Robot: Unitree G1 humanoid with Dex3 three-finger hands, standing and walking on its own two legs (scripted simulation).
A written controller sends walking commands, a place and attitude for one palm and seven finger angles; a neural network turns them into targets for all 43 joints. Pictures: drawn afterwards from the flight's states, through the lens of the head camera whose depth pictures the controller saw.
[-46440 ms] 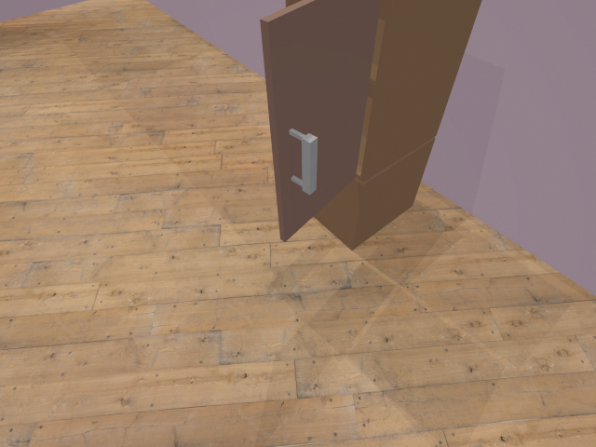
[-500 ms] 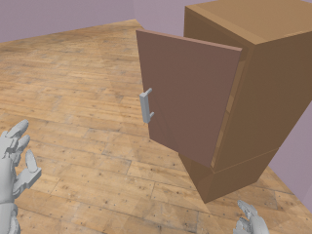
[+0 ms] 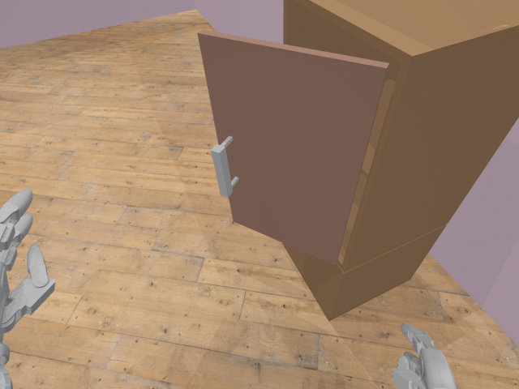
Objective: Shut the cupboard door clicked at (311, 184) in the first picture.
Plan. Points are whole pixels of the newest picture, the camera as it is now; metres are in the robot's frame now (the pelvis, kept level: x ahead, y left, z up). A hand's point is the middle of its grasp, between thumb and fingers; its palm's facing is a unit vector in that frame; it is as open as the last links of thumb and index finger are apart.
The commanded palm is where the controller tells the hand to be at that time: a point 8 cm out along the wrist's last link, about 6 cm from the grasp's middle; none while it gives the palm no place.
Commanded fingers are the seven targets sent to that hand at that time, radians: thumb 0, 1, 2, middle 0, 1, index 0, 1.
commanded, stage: step back with the hand held close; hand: left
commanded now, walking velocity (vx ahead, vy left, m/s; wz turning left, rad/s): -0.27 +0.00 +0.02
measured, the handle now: (227, 167) +0.62 +0.14 -0.06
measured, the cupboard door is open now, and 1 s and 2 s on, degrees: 37 37 37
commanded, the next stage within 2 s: stop stepping back and stand still in 0.82 s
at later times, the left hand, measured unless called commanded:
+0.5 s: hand out of the picture +0.09 +0.30 +0.16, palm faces +0.50 -0.74 -0.46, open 7.4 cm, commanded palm +0.02 +0.33 +0.18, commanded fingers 0.00 0.90 0.90 -0.20 -0.30 -0.20 -0.30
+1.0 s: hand out of the picture -0.06 +0.33 +0.18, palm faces +0.50 -0.76 -0.41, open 7.4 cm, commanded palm -0.16 +0.36 +0.18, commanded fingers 0.00 0.90 0.90 -0.20 -0.30 -0.20 -0.30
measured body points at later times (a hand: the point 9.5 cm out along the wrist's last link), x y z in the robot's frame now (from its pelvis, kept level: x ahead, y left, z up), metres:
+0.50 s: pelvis -0.10 +0.02 -0.02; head -0.09 +0.03 +0.43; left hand +0.06 +0.34 +0.18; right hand +0.09 -0.21 -0.09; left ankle +0.01 +0.10 -0.74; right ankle -0.10 -0.12 -0.73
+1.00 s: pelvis -0.25 +0.04 -0.02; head -0.25 +0.08 +0.43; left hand -0.10 +0.37 +0.20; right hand -0.04 -0.18 -0.07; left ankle -0.01 +0.11 -0.73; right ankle -0.27 -0.09 -0.71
